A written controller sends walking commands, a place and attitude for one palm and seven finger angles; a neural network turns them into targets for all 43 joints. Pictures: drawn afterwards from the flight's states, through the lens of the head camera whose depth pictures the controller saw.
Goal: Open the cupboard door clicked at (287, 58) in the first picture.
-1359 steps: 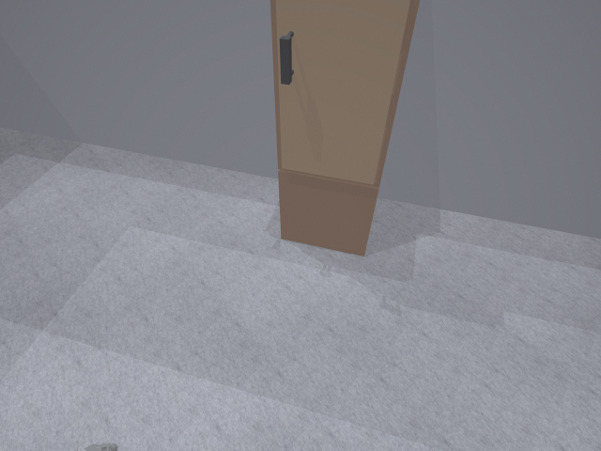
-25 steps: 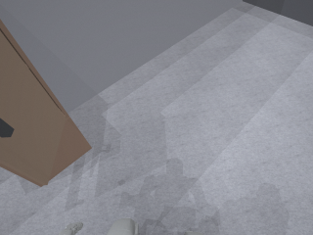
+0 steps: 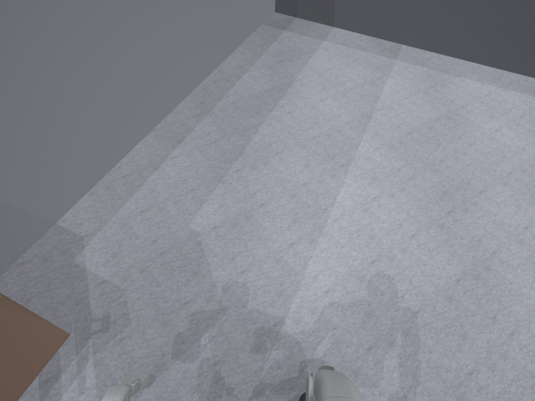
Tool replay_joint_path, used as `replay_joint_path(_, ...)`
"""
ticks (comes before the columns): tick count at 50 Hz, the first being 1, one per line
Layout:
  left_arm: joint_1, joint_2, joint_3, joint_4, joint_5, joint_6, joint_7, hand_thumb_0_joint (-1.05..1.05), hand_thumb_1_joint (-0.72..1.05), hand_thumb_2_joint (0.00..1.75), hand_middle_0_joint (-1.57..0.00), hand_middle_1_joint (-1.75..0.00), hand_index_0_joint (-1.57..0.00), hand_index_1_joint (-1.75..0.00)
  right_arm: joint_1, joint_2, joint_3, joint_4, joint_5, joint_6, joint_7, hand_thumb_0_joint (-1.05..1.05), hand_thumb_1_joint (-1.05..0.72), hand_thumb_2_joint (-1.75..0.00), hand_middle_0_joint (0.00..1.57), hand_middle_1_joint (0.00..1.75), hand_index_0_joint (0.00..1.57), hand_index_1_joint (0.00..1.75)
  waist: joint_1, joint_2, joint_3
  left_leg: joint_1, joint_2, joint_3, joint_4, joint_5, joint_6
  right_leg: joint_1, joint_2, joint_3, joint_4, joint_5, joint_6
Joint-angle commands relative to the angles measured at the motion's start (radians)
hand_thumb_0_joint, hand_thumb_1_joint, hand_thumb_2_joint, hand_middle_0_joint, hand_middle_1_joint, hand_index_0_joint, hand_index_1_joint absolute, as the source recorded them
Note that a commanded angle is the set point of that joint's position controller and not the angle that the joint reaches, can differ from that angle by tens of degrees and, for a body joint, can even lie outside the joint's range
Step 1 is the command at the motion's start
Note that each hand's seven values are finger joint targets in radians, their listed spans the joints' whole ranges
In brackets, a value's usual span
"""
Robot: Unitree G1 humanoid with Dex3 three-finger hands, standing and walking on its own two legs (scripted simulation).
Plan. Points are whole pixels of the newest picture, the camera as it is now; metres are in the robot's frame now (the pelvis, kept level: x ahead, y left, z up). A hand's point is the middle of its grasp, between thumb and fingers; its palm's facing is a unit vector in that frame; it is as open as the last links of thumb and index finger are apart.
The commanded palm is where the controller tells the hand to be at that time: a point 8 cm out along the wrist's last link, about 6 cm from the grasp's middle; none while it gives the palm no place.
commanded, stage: walk to a spot facing it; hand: left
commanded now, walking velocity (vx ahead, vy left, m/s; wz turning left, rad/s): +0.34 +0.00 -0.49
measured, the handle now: out of the picture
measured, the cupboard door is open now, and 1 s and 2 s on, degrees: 48 48 48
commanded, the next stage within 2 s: turn to face it in 1.26 s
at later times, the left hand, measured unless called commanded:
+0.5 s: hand (195, 343) +0.23 +0.14 -0.17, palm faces -0.09 -0.98 -0.20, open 7.2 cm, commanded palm none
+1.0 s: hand (258, 183) +0.61 +0.03 -0.16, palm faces -0.39 -0.90 -0.20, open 7.3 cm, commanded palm none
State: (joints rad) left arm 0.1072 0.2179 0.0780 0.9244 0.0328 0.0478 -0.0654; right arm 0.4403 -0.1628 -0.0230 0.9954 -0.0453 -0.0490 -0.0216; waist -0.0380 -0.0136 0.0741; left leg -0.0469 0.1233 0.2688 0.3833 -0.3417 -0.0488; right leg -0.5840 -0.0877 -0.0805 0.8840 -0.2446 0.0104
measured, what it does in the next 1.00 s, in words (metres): walks ahead, turning right: right foot, then left foot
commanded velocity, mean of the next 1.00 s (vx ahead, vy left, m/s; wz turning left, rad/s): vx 0.37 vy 0.00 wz -0.29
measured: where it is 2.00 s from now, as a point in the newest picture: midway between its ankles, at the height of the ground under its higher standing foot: (325, 258)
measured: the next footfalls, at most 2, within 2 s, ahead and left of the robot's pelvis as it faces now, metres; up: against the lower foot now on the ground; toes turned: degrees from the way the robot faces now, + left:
right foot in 0.10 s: +0.15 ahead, -0.13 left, +0.00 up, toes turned -11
left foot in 0.58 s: +0.41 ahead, +0.05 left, +0.00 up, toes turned -5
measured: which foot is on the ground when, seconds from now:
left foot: down 0.00-0.10, up 0.12-0.56, down 0.58-1.00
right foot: up 0.00-0.08, down 0.10-0.58, up 0.60-1.00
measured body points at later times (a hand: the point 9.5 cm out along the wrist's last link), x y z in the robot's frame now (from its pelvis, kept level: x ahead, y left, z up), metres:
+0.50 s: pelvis +0.21 -0.05 +0.00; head +0.24 -0.05 +0.45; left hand +0.24 +0.19 -0.16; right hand +0.30 -0.30 -0.13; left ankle +0.33 +0.06 -0.71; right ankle +0.11 -0.13 -0.74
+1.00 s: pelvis +0.44 -0.10 +0.00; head +0.47 -0.12 +0.44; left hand +0.63 +0.08 -0.15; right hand +0.25 -0.28 -0.15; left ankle +0.37 +0.05 -0.74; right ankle +0.48 -0.24 -0.72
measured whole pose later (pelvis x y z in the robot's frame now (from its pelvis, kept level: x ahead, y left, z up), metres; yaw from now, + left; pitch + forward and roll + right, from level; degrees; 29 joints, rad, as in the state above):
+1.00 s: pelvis +0.44 -0.10 +0.00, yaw -21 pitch +1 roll +1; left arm 0.10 0.20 0.06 1.00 0.03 0.00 -0.04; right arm 0.48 -0.18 -0.04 1.11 -0.05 -0.05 -0.01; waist -0.06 0.00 0.06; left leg 0.02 0.08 0.27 0.35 -0.36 -0.04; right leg -0.48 -0.08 -0.11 0.66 -0.20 -0.04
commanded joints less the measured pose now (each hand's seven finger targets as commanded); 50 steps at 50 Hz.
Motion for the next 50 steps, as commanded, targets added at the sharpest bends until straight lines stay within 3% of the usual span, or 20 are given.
replay_joint_path(1,-0.142,0.024,-0.002,-0.113,-0.005,-0.053,-0.008,0.00,0.90,0.90,-0.20,-0.30,-0.20,-0.30,0.072,-0.184,-0.043,-0.026,0.000,-0.008,-0.004,0.00,-0.90,-0.90,0.20,0.30,0.20,0.30,-0.013,0.180,0.003,0.018,0.236,-0.058,-0.060,0.439,0.125,0.084,0.054,-0.071,-0.185,-0.058,-0.042)
replay_joint_path(2,-0.098,0.032,0.001,-0.095,-0.004,-0.057,-0.005,0.00,0.90,0.90,-0.20,-0.30,-0.20,-0.30,0.068,-0.195,-0.043,-0.023,0.004,-0.006,-0.004,0.00,-0.90,-0.90,0.20,0.30,0.20,0.30,0.008,0.175,-0.031,0.007,0.232,-0.038,0.019,0.571,0.118,0.186,0.085,-0.098,-0.215,-0.068,-0.060)
replay_joint_path(4,0.211,0.120,0.031,0.004,-0.002,-0.079,0.010,0.00,0.90,0.90,-0.20,-0.30,-0.20,-0.30,-0.004,-0.197,-0.038,-0.045,0.025,-0.007,0.007,0.00,-0.90,-0.90,0.20,0.30,0.20,0.30,0.166,0.057,-0.171,-0.246,0.164,0.029,0.406,0.626,0.055,0.698,0.084,-0.054,-0.325,-0.019,-0.122)
replay_joint_path(5,0.389,0.263,0.074,0.039,-0.004,-0.088,0.032,0.00,0.90,0.90,-0.20,-0.30,-0.20,-0.30,-0.025,-0.122,-0.022,-0.094,0.050,-0.010,0.015,0.00,-0.90,-0.90,0.20,0.30,0.20,0.30,0.234,-0.230,-0.313,-0.586,0.008,0.035,0.778,-0.090,-0.006,0.992,-0.256,0.461,-0.457,-0.089,-0.243)
replay_joint_path(6,0.401,0.305,0.076,0.053,-0.032,-0.080,0.048,0.00,0.90,0.90,-0.20,-0.30,-0.20,-0.30,-0.143,-0.133,-0.032,-0.137,0.047,-0.006,0.010,0.00,-0.90,-0.90,0.20,0.30,0.20,0.30,0.226,-0.208,-0.243,-0.718,-0.026,-0.142,0.975,-0.293,0.004,0.895,-0.369,0.682,-0.592,0.039,-0.293)
replay_joint_path(7,0.314,0.265,0.064,0.033,-0.029,-0.079,0.058,0.00,0.90,0.90,-0.20,-0.30,-0.20,-0.30,-0.164,-0.131,-0.043,-0.126,0.040,-0.005,0.007,0.00,-0.90,-0.90,0.20,0.30,0.20,0.30,0.182,-0.186,-0.171,-0.739,0.018,-0.241,1.038,-0.168,0.012,0.757,-0.336,0.601,-0.601,-0.022,-0.277)
replay_joint_path(9,0.148,0.145,0.024,-0.006,-0.024,-0.085,0.068,0.00,0.90,0.90,-0.20,-0.30,-0.20,-0.30,-0.156,-0.119,-0.044,-0.090,0.025,0.010,0.008,0.00,-0.90,-0.90,0.20,0.30,0.20,0.30,0.076,-0.098,-0.052,-0.624,0.076,-0.266,0.916,-0.019,0.000,0.478,-0.241,0.379,-0.639,0.026,-0.215)
replay_joint_path(12,0.090,0.107,0.015,-0.009,-0.009,-0.104,0.069,0.00,0.90,0.90,-0.20,-0.30,-0.20,-0.30,-0.066,-0.078,-0.042,-0.041,0.016,0.037,0.016,0.00,-0.90,-0.90,0.20,0.30,0.20,0.30,0.000,-0.093,-0.079,-0.493,0.046,-0.228,0.730,0.034,-0.011,0.376,-0.148,0.219,-0.659,0.104,-0.196)
replay_joint_path(15,0.131,0.087,0.020,0.016,-0.012,-0.116,0.060,0.00,0.90,0.90,-0.20,-0.30,-0.20,-0.30,-0.134,-0.072,-0.047,-0.063,0.014,0.040,0.025,0.00,-0.90,-0.90,0.20,0.30,0.20,0.30,0.011,-0.076,-0.035,-0.528,0.027,-0.220,0.627,0.105,-0.014,0.384,-0.126,0.226,-0.695,0.046,-0.205)
replay_joint_path(23,0.255,0.110,0.009,0.084,-0.014,-0.127,0.065,0.00,0.90,0.90,-0.20,-0.30,-0.20,-0.30,-0.390,-0.073,-0.042,-0.149,0.024,0.008,0.044,0.00,-0.90,-0.90,0.20,0.30,0.20,0.30,0.072,-0.096,0.009,-0.514,-0.032,-0.194,0.321,0.112,0.013,0.554,-0.148,0.244,-0.622,0.346,-0.198)
replay_joint_path(26,0.239,0.112,0.008,0.095,-0.018,-0.126,0.070,0.00,0.90,0.90,-0.20,-0.30,-0.20,-0.30,-0.289,-0.099,-0.047,-0.107,0.020,-0.005,0.034,0.00,-0.90,-0.90,0.20,0.30,0.20,0.30,0.006,-0.066,-0.036,-0.252,-0.089,-0.152,0.157,0.141,0.037,0.499,-0.102,0.200,-0.469,0.504,-0.157)
replay_joint_path(27,0.222,0.102,0.008,0.085,-0.023,-0.126,0.070,0.00,0.90,0.90,-0.20,-0.30,-0.20,-0.30,-0.144,-0.139,-0.056,-0.062,0.014,-0.012,0.023,0.00,-0.90,-0.90,0.20,0.30,0.20,0.30,-0.059,-0.018,-0.103,-0.008,-0.067,-0.182,0.102,0.186,0.062,0.379,-0.064,0.166,-0.296,0.499,-0.124)
replay_joint_path(29,0.258,0.042,-0.005,0.044,-0.030,-0.135,0.054,0.00,0.90,0.90,-0.20,-0.30,-0.20,-0.30,0.110,-0.312,-0.089,-0.008,-0.002,-0.012,0.006,0.00,-0.90,-0.90,0.20,0.30,0.20,0.30,-0.113,0.319,-0.292,0.351,0.383,-0.739,-0.055,0.198,0.255,-0.012,0.138,0.048,0.310,-0.291,-0.054)
replay_joint_path(30,0.196,0.067,0.000,0.042,-0.018,-0.133,0.060,0.00,0.90,0.90,-0.20,-0.30,-0.20,-0.30,0.061,-0.273,-0.078,-0.011,0.006,-0.006,0.003,0.00,-0.90,-0.90,0.20,0.30,0.20,0.30,-0.099,0.204,-0.230,0.214,0.385,-0.747,-0.102,0.092,0.254,-0.064,0.086,0.125,0.447,-0.273,-0.064)
replay_joint_path(33,0.143,0.018,-0.001,0.054,-0.005,-0.107,0.038,0.00,0.90,0.90,-0.20,-0.30,-0.20,-0.30,-0.092,-0.135,-0.041,-0.046,0.009,-0.027,0.001,0.00,-0.90,-0.90,0.20,0.30,0.20,0.30,-0.004,0.099,-0.001,-0.115,0.278,-0.495,-0.197,0.066,0.179,-0.069,-0.018,0.128,0.444,-0.066,-0.040)
replay_joint_path(35,0.191,-0.019,-0.007,0.067,-0.002,-0.080,0.032,0.00,0.90,0.90,-0.20,-0.30,-0.20,-0.30,-0.108,-0.120,-0.034,-0.030,0.016,-0.038,-0.002,0.00,-0.90,-0.90,0.20,0.30,0.20,0.30,0.037,0.130,-0.022,-0.128,0.220,-0.325,-0.208,0.178,0.159,-0.033,-0.027,0.109,0.339,-0.023,-0.025)
replay_joint_path(38,0.169,-0.037,-0.006,0.061,0.000,-0.067,0.028,0.00,0.90,0.90,-0.20,-0.30,-0.20,-0.30,-0.073,-0.104,-0.042,-0.003,0.017,-0.038,0.001,0.00,-0.90,-0.90,0.20,0.30,0.20,0.30,0.044,0.129,-0.023,-0.133,0.179,-0.205,-0.226,0.201,0.153,-0.008,-0.032,0.071,0.185,0.054,-0.015)
replay_joint_path(46,-0.068,-0.016,-0.015,-0.003,-0.003,-0.074,0.020,0.00,0.90,0.90,-0.20,-0.30,-0.20,-0.30,0.072,-0.129,-0.032,0.064,0.003,-0.021,0.007,0.00,-0.90,-0.90,0.20,0.30,0.20,0.30,-0.013,0.114,0.046,-0.041,0.208,-0.136,-0.191,0.309,0.155,0.058,-0.002,-0.019,-0.188,0.060,-0.041)
replay_joint_path(48,-0.057,-0.003,-0.016,0.002,-0.003,-0.079,0.020,0.00,0.90,0.90,-0.20,-0.30,-0.20,-0.30,0.085,-0.148,-0.029,0.076,0.003,-0.016,0.006,0.00,-0.90,-0.90,0.20,0.30,0.20,0.30,0.006,0.110,0.023,-0.015,0.206,-0.112,-0.117,0.458,0.143,0.153,0.039,-0.059,-0.247,0.021,-0.064)
replay_joint_path(50,0.136,0.039,-0.005,0.067,-0.003,-0.093,0.026,0.00,0.90,0.90,-0.20,-0.30,-0.20,-0.30,0.062,-0.161,-0.025,0.081,0.013,-0.012,0.006,0.00,-0.90,-0.90,0.20,0.30,0.20,0.30,0.102,0.102,-0.080,-0.046,0.152,-0.053,0.141,0.681,0.102,0.442,0.096,-0.092,-0.350,0.042,-0.101)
